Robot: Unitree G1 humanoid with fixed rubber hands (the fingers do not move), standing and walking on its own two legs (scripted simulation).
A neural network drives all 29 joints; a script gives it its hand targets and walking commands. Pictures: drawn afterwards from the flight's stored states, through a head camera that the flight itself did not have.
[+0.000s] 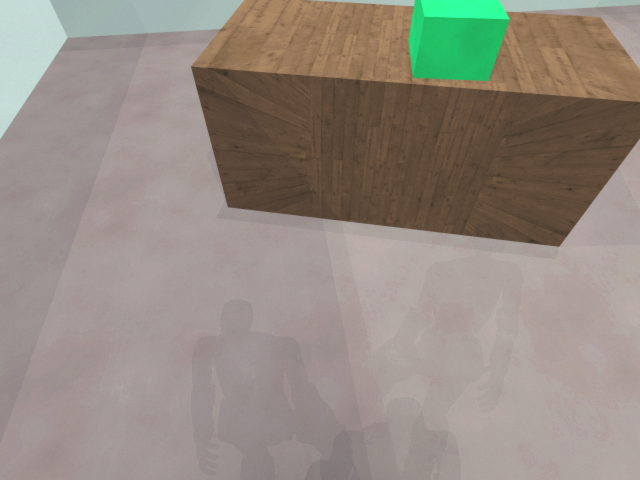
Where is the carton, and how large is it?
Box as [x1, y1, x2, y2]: [408, 0, 509, 80]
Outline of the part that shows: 415,0 408,40 413,77 488,80 509,19 499,1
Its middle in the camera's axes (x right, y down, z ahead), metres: +0.42 -0.68 +1.22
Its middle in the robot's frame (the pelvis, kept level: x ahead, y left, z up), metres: +1.37 -0.39 -0.04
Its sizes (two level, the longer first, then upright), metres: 0.275 0.232 0.176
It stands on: a pedestal, 0.65 m high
